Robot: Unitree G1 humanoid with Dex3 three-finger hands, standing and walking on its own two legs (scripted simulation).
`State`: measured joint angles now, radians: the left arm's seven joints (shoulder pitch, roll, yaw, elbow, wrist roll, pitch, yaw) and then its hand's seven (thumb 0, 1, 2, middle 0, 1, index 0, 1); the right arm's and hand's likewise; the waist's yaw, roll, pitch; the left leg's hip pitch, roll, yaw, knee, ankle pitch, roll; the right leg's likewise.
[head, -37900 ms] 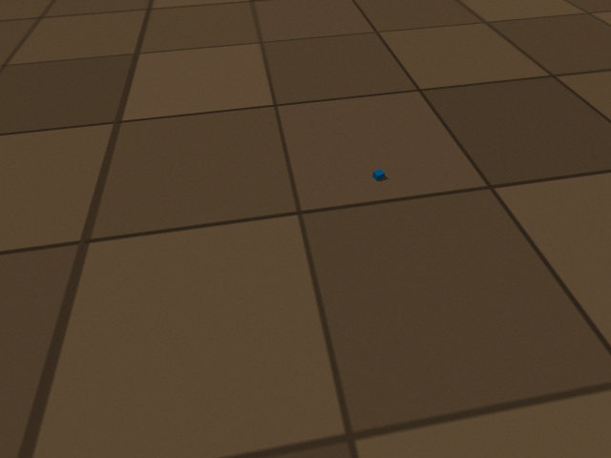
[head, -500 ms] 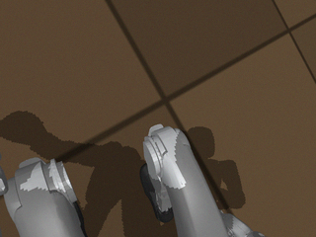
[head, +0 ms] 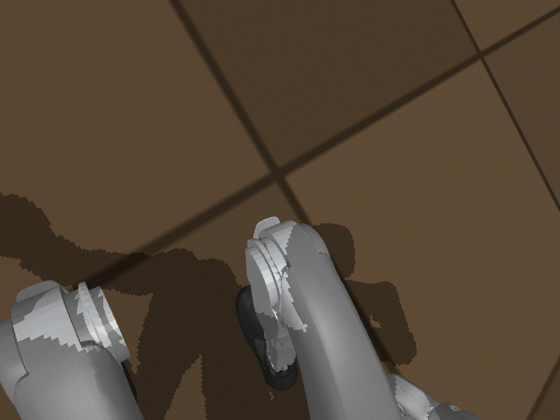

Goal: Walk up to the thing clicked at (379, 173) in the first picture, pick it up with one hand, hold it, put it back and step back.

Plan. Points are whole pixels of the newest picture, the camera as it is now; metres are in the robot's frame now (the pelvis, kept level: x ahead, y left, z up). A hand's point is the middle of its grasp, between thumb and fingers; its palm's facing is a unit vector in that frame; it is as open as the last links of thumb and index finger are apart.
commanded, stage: rest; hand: left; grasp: from above
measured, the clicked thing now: out of the picture +0.37 +0.39 -0.28
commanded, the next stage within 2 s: open in 0.04 s
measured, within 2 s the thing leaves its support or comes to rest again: neither
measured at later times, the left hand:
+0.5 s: hand out of the picture +0.39 +0.33 -0.24, palm faces -0.34 -0.27 -0.90, open 7.9 cm
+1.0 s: hand out of the picture +0.39 +0.34 -0.24, palm faces -0.35 -0.27 -0.90, open 11.0 cm
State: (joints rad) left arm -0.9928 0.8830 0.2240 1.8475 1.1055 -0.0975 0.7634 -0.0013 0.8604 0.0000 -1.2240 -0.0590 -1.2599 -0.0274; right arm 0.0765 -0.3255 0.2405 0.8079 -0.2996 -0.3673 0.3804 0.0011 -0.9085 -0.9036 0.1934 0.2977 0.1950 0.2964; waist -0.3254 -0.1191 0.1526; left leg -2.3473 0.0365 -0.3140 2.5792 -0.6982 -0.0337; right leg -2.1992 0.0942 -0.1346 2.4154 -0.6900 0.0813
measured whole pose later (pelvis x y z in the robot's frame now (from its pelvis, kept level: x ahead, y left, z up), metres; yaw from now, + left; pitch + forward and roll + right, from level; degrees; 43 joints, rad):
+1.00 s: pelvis +0.00 +0.00 +0.01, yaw +0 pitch +24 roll -15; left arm -1.00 0.92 0.17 1.83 1.06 -0.10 0.75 0.00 -0.03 0.57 -0.53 -0.57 -0.52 -0.57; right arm 0.07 -0.35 0.27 0.77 -0.28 -0.40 0.38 0.00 -0.90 -0.90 0.19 0.30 0.20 0.30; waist -0.33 -0.15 0.19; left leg -2.31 0.04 -0.33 2.55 -0.69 -0.04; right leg -2.16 0.09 -0.16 2.38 -0.68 0.08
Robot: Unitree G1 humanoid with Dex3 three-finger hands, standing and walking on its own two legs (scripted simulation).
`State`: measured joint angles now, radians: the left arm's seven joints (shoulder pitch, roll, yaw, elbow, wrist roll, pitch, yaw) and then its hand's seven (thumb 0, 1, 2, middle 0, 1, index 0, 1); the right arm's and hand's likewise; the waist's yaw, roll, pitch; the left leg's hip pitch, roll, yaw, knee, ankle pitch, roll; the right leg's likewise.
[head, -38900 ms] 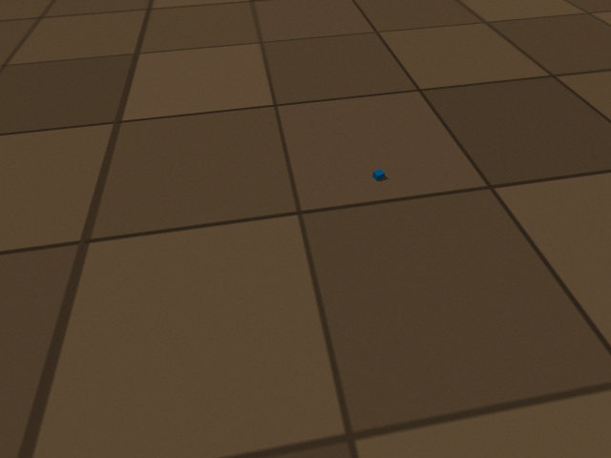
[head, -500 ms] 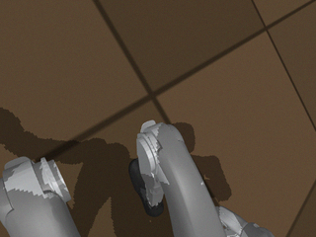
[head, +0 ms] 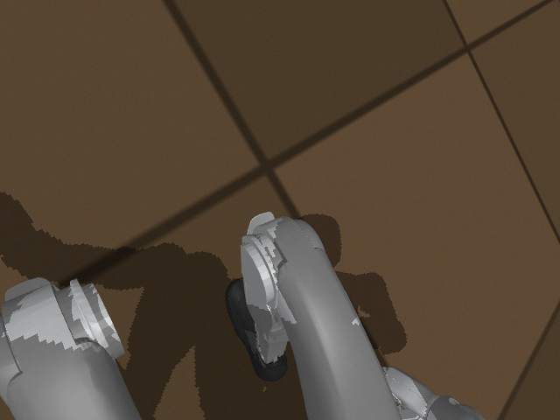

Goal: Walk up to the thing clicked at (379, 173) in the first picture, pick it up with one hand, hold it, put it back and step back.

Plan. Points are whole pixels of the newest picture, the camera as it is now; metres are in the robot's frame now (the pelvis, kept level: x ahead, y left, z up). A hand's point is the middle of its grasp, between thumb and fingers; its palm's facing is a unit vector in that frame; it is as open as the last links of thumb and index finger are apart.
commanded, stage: open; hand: left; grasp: from above
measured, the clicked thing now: out of the picture +0.37 +0.39 -0.29
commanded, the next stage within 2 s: withdraw in 0.10 s
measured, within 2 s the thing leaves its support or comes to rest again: neither
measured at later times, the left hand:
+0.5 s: hand out of the picture +0.42 +0.34 -0.21, palm faces -0.26 -0.22 -0.94, open 12.0 cm
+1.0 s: hand out of the picture +0.39 +0.34 -0.10, palm faces -0.46 -0.13 -0.88, open 12.5 cm
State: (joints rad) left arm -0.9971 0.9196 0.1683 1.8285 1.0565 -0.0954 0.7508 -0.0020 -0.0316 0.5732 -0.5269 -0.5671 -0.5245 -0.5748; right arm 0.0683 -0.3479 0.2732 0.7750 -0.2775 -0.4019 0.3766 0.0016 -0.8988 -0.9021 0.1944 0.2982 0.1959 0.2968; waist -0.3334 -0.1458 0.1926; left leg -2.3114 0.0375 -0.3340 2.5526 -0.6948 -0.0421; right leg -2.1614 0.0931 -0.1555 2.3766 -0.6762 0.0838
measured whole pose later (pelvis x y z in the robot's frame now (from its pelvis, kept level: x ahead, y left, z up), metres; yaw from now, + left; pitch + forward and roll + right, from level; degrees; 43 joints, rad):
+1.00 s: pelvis -0.01 -0.02 +0.04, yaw +7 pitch +30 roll -7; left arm -0.94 0.72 0.01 1.41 1.19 -0.21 0.30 0.00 -0.24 0.81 -0.32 -0.74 -0.31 -0.75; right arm 0.11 -0.31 0.09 0.70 -0.13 -0.07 0.14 0.00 -0.90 -0.90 0.20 0.30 0.20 0.30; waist -0.20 -0.02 -0.05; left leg -2.26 0.04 -0.19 2.34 -0.61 -0.04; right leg -2.17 0.04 -0.06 2.28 -0.64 0.04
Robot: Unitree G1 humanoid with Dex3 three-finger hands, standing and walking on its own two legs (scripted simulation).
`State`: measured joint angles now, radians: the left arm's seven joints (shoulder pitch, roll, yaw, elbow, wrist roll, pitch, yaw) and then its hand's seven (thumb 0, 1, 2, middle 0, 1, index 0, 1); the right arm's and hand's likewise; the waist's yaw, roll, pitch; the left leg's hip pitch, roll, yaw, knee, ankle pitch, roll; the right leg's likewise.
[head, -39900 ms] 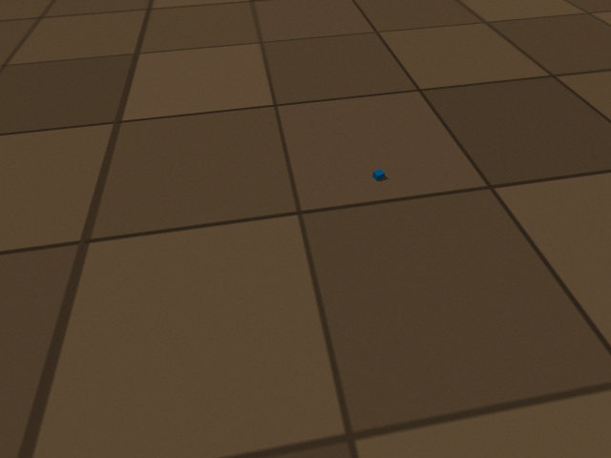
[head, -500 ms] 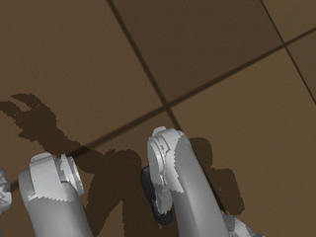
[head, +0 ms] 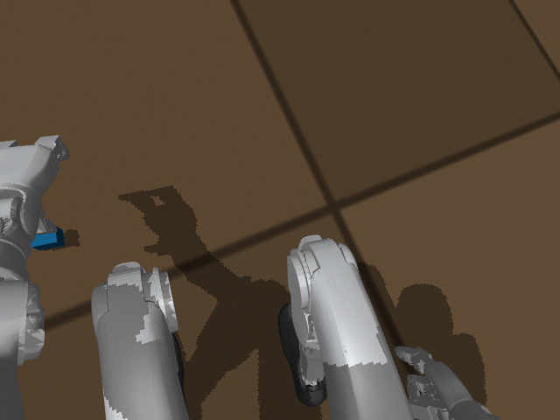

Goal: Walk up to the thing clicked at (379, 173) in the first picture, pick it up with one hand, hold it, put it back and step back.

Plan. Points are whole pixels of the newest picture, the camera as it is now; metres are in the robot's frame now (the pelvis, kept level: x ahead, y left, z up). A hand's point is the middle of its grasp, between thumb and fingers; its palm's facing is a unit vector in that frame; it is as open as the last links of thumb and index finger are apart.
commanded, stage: withdraw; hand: left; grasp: from above
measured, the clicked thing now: (47, 238) +0.42 +0.36 -0.33
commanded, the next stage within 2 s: home in 0.04 s
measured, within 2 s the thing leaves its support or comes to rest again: neither
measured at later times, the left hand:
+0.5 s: hand (22, 210) +0.42 +0.31 -0.12, palm faces -0.31 -0.30 -0.90, open 10.6 cm
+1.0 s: hand out of the picture +0.27 +0.25 +0.11, palm faces +0.00 -0.90 -0.43, open 7.4 cm
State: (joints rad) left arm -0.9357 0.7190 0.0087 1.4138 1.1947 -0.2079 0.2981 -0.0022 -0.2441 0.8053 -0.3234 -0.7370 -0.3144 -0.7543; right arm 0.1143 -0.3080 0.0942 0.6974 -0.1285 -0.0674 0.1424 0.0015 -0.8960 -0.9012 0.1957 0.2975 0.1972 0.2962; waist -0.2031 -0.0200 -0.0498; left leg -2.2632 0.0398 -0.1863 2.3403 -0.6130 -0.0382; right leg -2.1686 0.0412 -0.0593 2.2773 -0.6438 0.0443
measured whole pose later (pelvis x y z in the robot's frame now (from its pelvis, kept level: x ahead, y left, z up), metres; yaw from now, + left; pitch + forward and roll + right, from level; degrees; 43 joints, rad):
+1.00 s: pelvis +0.03 +0.00 +0.20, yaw +6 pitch +28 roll -4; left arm 0.07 0.35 0.06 0.15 0.15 0.25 0.03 0.01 0.89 0.90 -0.21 -0.30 -0.21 -0.30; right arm 0.05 -0.24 0.00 0.53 0.03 -0.07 -0.02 0.01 -0.91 -0.90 0.20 0.30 0.20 0.30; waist -0.02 0.03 -0.19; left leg -1.59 0.05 -0.10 1.70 -0.60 -0.03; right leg -1.51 -0.01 -0.04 1.67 -0.64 0.03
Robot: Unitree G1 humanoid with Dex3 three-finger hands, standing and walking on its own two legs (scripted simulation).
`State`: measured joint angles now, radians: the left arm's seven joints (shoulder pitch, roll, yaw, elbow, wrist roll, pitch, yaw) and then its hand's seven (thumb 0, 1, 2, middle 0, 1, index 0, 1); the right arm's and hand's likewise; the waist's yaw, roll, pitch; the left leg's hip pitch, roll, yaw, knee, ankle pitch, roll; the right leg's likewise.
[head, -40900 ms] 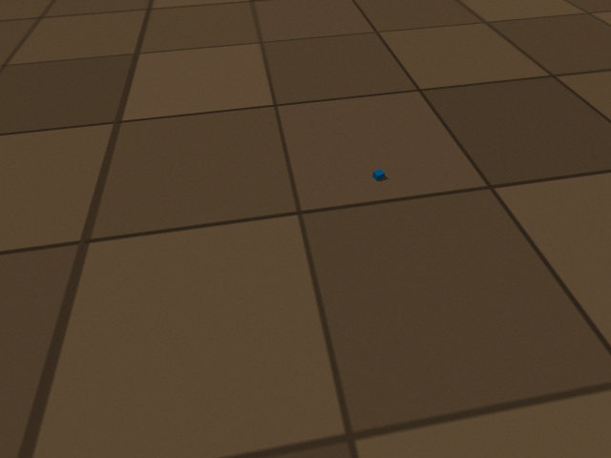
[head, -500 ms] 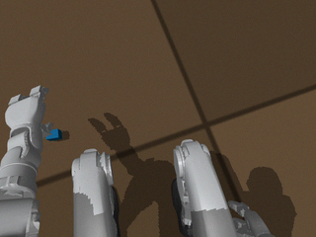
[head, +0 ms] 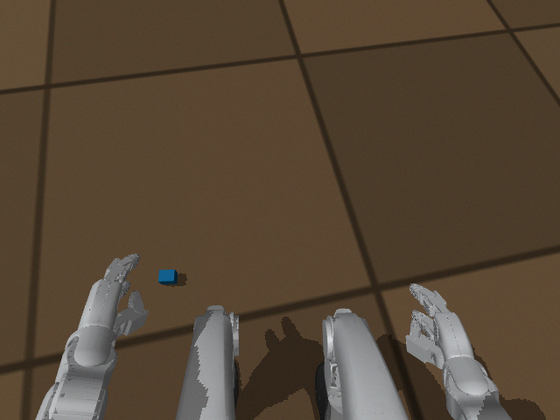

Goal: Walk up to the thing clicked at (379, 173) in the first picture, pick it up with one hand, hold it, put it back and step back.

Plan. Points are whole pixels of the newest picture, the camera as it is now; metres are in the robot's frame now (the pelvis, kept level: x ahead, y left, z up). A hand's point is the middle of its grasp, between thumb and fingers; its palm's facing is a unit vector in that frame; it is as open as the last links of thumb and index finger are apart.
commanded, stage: home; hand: left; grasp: from above
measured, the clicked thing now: (168, 277) +0.43 +0.31 -0.53
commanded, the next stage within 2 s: none
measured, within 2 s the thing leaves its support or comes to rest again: neither
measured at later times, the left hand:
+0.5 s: hand (93, 325) +0.23 +0.19 +0.11, palm faces +0.11 -0.97 -0.21, open 7.4 cm
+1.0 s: hand (83, 351) +0.21 +0.19 +0.12, palm faces +0.12 -0.97 -0.20, open 7.4 cm
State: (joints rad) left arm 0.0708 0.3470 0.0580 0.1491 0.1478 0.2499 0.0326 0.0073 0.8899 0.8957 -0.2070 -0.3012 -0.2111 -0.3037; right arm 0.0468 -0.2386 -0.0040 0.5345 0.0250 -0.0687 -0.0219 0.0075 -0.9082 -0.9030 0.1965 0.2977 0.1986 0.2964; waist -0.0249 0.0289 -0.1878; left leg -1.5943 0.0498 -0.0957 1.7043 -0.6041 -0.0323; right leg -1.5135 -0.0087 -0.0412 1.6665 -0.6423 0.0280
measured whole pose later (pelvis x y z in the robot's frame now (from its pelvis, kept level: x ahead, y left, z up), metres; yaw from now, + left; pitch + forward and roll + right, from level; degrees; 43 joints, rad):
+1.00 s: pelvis +0.06 +0.00 +0.17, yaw +4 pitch +10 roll -3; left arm 0.50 0.22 0.04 -0.14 -0.04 0.45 0.01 0.01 0.90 0.90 -0.20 -0.30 -0.20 -0.30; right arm 0.28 -0.22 0.04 0.54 0.00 -0.25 -0.19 0.01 -0.90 -0.90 0.20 0.30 0.20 0.30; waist -0.03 0.04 -0.16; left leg -0.72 0.05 -0.06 1.00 -0.46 -0.02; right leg -0.63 -0.02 -0.06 0.94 -0.48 0.03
